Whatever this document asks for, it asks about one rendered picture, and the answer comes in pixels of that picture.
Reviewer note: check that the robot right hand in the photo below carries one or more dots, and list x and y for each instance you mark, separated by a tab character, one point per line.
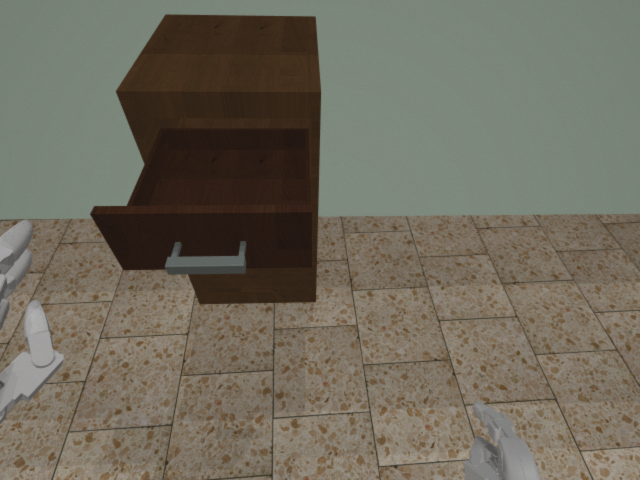
512	460

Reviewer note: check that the drawer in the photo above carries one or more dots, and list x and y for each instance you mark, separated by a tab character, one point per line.
210	188

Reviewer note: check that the robot left hand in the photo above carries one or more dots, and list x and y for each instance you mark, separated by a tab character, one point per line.
28	373

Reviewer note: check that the cabinet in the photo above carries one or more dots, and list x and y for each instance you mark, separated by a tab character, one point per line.
232	71

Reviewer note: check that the handle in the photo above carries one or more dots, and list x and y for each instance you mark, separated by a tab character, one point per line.
176	265

